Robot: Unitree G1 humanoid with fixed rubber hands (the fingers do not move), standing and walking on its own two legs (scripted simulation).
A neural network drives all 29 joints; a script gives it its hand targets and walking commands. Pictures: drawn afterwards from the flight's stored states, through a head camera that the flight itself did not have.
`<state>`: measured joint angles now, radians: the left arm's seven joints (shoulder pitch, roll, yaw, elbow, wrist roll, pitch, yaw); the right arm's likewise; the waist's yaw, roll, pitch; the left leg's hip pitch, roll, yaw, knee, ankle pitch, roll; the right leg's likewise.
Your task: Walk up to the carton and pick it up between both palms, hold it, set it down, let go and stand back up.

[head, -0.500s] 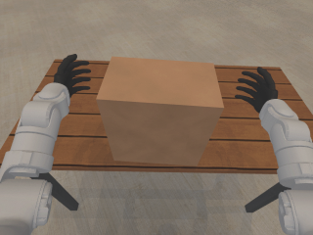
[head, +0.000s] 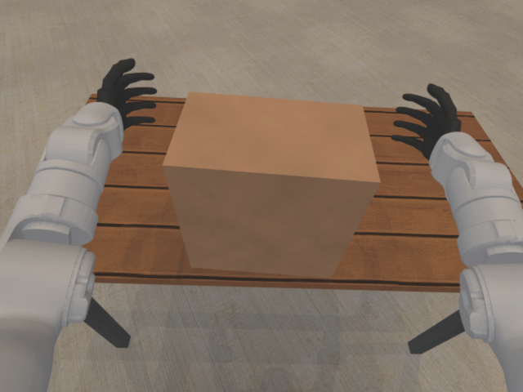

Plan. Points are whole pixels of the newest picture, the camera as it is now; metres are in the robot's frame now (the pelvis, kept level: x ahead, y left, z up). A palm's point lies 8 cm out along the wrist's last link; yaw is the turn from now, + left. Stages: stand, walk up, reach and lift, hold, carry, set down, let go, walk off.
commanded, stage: reach and lift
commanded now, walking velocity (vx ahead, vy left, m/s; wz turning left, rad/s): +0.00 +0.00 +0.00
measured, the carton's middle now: (267, 194) +0.44 -0.04 +0.04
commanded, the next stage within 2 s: none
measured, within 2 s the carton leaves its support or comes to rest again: neither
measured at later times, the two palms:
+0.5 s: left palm (135, 169) +0.46 +0.18 +0.09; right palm (400, 189) +0.42 -0.26 +0.07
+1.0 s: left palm (159, 186) +0.45 +0.14 +0.06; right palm (388, 201) +0.41 -0.25 +0.05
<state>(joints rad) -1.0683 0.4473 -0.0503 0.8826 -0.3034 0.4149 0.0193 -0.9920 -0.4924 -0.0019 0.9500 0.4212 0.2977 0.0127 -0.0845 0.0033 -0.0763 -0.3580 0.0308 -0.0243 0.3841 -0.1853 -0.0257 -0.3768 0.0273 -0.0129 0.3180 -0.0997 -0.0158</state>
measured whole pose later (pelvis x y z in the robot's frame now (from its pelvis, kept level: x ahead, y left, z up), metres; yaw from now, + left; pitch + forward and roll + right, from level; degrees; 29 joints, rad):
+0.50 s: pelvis +0.00 +0.00 -0.01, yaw -1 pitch +16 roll -1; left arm -0.96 0.32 -0.08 1.18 -0.29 -0.05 0.02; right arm -0.85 -0.38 0.03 1.10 0.36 -0.06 -0.01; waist -0.05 0.04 -0.15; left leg -0.55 0.03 -0.02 0.51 -0.23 -0.02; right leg -0.57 0.03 0.00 0.44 -0.14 -0.01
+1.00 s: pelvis -0.03 +0.00 -0.03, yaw -1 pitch +22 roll +0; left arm -1.06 0.28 -0.15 1.34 -0.38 -0.20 0.05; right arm -0.94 -0.32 0.06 1.17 0.38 -0.13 -0.03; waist -0.06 0.01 -0.22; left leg -0.79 0.03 -0.02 0.66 -0.26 -0.03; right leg -0.83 0.03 0.00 0.63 -0.18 -0.02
